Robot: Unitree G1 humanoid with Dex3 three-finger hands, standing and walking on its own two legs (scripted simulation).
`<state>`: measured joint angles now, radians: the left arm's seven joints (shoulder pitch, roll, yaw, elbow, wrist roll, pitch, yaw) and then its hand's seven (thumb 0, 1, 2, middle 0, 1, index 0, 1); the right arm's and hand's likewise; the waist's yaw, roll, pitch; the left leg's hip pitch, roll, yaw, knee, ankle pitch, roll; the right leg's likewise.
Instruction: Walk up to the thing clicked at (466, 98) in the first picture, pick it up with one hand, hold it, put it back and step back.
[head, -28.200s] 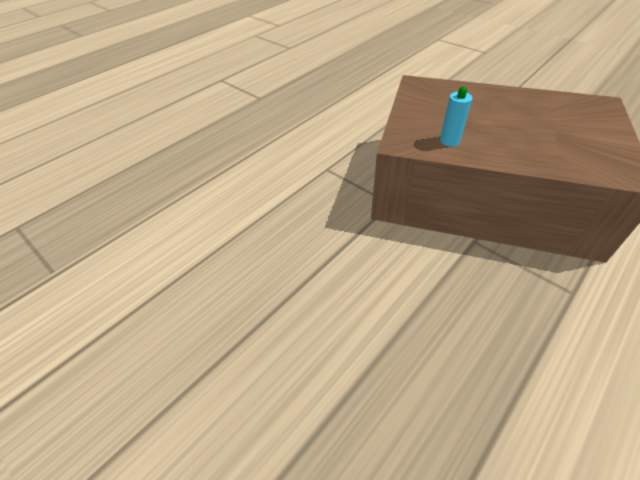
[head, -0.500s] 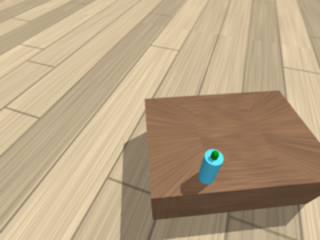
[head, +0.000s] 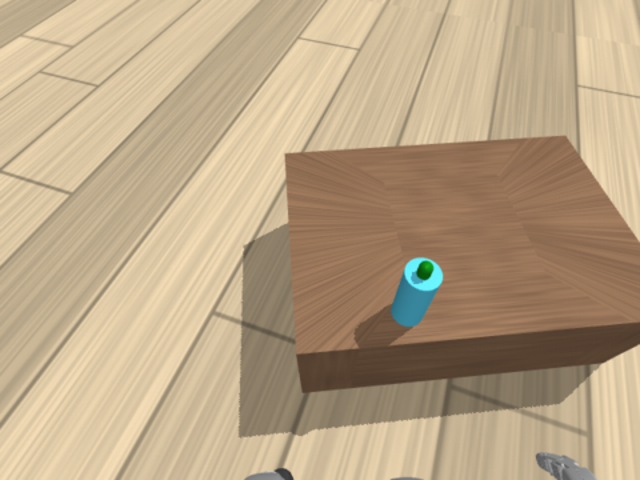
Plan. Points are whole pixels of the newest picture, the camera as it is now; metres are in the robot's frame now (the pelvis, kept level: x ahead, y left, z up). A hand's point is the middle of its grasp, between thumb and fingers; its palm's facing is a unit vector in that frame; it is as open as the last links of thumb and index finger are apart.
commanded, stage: step back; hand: right
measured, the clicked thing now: (416, 290) +0.50 -0.18 -0.30
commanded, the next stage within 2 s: none
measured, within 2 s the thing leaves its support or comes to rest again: neither
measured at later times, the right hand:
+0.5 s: hand out of the picture +0.01 -0.28 -0.18, palm faces -0.16 +0.92 -0.37, open 7.4 cm
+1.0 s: hand out of the picture -0.09 -0.29 -0.17, palm faces -0.02 +0.94 -0.34, open 7.4 cm
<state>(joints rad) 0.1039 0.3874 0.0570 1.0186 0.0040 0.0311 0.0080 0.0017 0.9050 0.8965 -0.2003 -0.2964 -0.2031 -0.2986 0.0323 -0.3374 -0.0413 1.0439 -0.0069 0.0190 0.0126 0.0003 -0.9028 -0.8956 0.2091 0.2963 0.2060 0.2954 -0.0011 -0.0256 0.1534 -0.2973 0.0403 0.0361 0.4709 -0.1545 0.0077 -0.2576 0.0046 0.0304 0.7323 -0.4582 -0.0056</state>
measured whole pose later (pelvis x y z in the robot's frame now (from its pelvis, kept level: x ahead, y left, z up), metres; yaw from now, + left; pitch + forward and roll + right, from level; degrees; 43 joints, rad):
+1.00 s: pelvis -0.23 -0.03 -0.02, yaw +0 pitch -3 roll -1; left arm 0.22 0.34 0.06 0.88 0.04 0.02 0.00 0.00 0.90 0.90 -0.20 -0.30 -0.20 -0.30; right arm 0.08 -0.39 -0.06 0.85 0.00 0.08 0.00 0.00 -0.90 -0.90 0.21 0.30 0.20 0.30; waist 0.02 0.07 0.17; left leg -0.49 -0.01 -0.05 0.85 -0.41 0.01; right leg -0.24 0.03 0.04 0.65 -0.36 -0.01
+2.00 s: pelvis -0.53 +0.00 -0.02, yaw +3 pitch -2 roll +2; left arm 0.11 0.41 0.08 0.78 0.04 0.07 0.02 0.00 0.90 0.90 -0.20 -0.30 -0.21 -0.30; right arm 0.18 -0.35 -0.04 0.89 -0.02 0.03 -0.02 0.00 -0.91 -0.90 0.21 0.30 0.20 0.30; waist 0.03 -0.06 0.20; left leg -0.25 -0.07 0.00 0.64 -0.36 0.02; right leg -0.42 -0.08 0.01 0.74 -0.29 0.01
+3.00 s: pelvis -0.59 -0.03 -0.01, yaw +2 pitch -2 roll +0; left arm 0.12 0.35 0.05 0.98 0.04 -0.01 -0.01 0.00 0.90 0.90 -0.20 -0.30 -0.20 -0.30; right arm 0.22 -0.38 -0.04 1.00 -0.01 0.00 0.00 0.00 -0.90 -0.90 0.21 0.30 0.20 0.30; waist 0.00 0.01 0.05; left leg -0.29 -0.01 -0.03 0.70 -0.45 0.01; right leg -0.26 -0.03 -0.03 0.59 -0.30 0.00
